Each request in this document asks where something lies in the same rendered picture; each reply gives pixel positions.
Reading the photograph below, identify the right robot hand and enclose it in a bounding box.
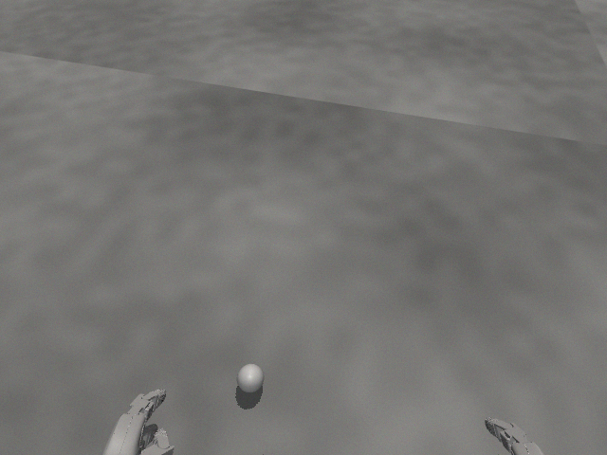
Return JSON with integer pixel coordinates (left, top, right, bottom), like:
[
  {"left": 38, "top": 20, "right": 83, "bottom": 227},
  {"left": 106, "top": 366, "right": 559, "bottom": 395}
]
[{"left": 485, "top": 417, "right": 544, "bottom": 455}]

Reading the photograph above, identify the left robot hand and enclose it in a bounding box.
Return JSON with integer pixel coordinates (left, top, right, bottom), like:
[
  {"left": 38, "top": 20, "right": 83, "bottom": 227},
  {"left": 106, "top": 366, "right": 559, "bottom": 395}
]
[{"left": 102, "top": 389, "right": 175, "bottom": 455}]

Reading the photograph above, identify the ball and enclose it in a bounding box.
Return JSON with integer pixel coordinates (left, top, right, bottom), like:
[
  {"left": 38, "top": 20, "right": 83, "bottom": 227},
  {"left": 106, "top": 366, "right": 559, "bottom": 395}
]
[{"left": 237, "top": 364, "right": 264, "bottom": 392}]

